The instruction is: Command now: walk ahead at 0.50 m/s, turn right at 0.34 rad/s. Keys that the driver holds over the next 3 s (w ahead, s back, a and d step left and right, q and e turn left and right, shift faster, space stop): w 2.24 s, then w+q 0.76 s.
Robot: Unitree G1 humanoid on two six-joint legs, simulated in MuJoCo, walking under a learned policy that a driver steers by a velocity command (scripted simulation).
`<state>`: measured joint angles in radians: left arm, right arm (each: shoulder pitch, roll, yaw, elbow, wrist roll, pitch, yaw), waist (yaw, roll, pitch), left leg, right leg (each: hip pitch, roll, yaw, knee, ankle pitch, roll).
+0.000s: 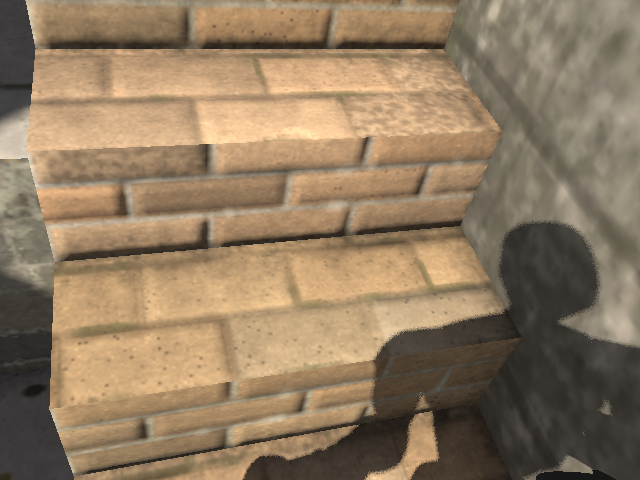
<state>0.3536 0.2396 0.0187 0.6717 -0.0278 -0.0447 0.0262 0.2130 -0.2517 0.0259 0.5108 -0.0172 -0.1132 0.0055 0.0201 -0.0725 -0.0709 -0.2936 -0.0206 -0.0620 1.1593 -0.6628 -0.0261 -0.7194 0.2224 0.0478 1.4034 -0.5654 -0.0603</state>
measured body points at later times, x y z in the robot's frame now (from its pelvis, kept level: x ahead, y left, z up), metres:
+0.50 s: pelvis +0.10 +0.07 +0.10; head +0.11 +0.15 +0.54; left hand +0.21 +0.30 -0.04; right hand +0.25 -0.16 +0.03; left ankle -0.11 +0.12 -0.54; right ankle +0.10 +0.05 -0.56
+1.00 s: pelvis +0.30 +0.11 +0.23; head +0.31 +0.13 +0.68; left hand +0.53 +0.28 +0.16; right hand +0.33 -0.21 +0.13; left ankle +0.10 +0.19 -0.38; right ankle +0.34 +0.00 -0.39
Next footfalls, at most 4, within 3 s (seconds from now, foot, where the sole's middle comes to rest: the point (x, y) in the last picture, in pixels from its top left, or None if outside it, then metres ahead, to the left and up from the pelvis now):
0.06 left None -0.16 0.06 -0.85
0.32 left None -0.11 0.11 -0.66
0.54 right None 0.07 0.04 -0.65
0.62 left None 0.11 0.20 -0.43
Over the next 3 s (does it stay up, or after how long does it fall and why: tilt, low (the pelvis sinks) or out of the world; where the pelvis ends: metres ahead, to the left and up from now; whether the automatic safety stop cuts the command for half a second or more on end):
stays up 0.45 0.14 0.43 its command is cut before an obstacle after 1.7 s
